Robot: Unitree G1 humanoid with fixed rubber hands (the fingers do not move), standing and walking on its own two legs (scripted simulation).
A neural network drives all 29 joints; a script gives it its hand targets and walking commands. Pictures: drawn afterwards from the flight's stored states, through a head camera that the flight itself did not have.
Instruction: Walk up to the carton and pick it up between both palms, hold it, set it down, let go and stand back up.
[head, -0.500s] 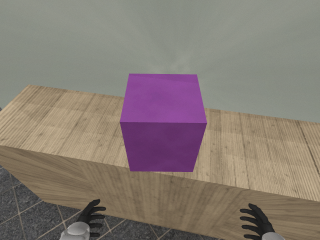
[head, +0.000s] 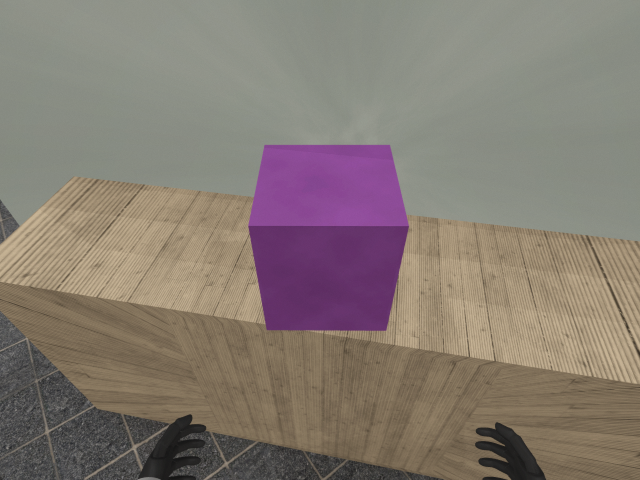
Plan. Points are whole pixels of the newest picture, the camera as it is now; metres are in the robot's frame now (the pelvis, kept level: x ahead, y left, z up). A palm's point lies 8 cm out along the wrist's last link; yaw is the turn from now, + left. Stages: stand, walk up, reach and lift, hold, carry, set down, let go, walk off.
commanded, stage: let go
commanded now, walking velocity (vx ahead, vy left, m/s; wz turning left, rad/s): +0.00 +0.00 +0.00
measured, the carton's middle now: (326, 239) +0.51 +0.03 +0.00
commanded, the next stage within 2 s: stand in 0.10 s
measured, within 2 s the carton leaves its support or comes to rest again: neither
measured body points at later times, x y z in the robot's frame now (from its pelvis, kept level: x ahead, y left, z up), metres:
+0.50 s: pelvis +0.05 +0.03 +0.00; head +0.05 +0.03 +0.45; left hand +0.13 +0.26 -0.12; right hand +0.12 -0.21 -0.13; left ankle +0.02 +0.11 -0.74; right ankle +0.02 -0.10 -0.74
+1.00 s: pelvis +0.04 +0.05 +0.00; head +0.04 +0.05 +0.45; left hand +0.02 +0.27 -0.16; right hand +0.05 -0.19 -0.15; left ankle +0.02 +0.11 -0.74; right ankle +0.02 -0.10 -0.74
